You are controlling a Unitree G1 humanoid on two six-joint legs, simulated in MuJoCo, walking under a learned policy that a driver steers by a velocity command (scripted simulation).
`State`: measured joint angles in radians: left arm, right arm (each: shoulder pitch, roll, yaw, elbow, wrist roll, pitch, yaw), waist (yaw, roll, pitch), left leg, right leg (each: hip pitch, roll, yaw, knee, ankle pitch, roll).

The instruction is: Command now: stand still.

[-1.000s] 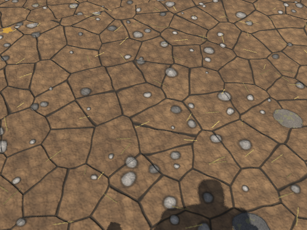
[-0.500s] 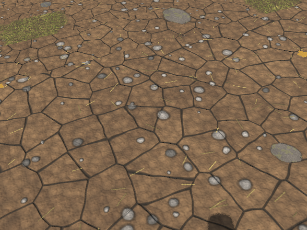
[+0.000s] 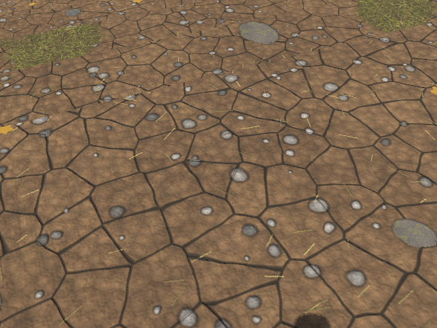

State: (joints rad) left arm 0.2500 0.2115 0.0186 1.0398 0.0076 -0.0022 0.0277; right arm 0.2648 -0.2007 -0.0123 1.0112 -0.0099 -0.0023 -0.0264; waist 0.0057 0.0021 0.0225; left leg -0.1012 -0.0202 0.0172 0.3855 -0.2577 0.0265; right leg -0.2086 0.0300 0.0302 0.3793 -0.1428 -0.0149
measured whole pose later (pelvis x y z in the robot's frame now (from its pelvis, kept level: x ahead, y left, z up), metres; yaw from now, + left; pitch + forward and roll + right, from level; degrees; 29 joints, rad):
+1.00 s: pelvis +0.02 +0.02 +0.00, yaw +0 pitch -1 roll +0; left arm 0.28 0.14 0.00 1.19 0.00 0.00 0.05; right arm 0.34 -0.13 0.01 1.14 -0.01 -0.02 -0.05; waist 0.00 0.00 0.03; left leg -0.07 -0.04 0.01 0.38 -0.28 0.05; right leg -0.19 0.01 0.03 0.39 -0.18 0.01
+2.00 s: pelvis +0.14 -0.03 -0.01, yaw +0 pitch +2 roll +0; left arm 0.09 0.22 0.07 0.94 0.02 -0.04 -0.04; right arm 0.54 -0.21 -0.06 1.12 -0.02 -0.09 -0.02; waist -0.06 0.05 -0.02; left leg 0.14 0.02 -0.01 0.21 -0.38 0.02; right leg -0.48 -0.05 -0.09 0.62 -0.25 -0.07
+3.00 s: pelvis +0.96 +0.05 -0.03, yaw +42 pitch +2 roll -2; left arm 0.05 0.26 0.01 0.65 0.06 -0.09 0.01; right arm 0.37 -0.35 -0.10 0.85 0.01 -0.07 0.01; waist -0.09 0.03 0.05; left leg -0.18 -0.13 -0.18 1.14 -0.40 0.14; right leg -0.50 -0.02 0.00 0.63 -0.16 0.04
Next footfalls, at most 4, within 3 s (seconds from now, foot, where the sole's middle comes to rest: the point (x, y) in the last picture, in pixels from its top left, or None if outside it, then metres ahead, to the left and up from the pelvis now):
2.02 right None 0.28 -0.15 -0.78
2.52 left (231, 279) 0.69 -0.01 -0.78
2.94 right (221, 171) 1.17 0.03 -0.78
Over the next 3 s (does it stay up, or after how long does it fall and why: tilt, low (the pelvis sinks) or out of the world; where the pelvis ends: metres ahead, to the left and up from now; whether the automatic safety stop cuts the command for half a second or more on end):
stays up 0.96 0.05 -0.03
